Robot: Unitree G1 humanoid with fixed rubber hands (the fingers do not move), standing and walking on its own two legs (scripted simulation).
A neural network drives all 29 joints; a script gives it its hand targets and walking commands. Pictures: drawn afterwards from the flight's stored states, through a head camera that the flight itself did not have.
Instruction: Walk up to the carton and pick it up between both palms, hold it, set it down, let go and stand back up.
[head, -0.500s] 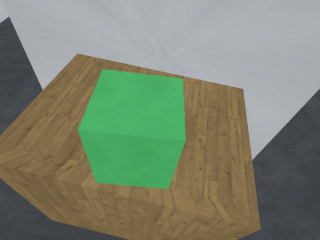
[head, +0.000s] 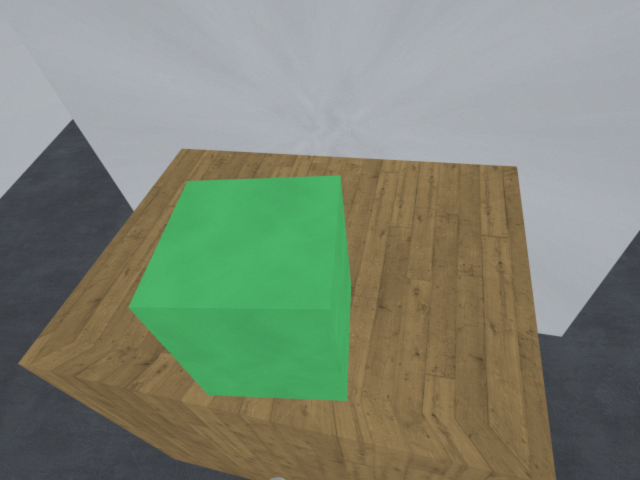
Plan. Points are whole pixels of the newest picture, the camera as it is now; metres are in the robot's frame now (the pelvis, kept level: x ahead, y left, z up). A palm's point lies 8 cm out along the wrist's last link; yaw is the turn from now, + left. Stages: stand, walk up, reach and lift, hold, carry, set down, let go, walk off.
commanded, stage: walk up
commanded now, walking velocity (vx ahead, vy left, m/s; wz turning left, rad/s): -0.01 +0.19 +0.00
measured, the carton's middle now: (269, 293) +0.38 +0.09 +0.02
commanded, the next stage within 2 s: none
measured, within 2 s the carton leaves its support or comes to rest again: neither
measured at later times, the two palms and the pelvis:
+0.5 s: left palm out of the picture +0.04 +0.34 -0.17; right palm out of the picture +0.06 -0.11 -0.13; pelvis +0.02 +0.11 -0.01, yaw +0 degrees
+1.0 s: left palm out of the picture -0.02 +0.31 -0.16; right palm out of the picture -0.03 -0.16 -0.15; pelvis -0.04 +0.09 -0.02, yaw -4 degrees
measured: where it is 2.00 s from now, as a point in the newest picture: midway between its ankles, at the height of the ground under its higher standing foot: outside the picture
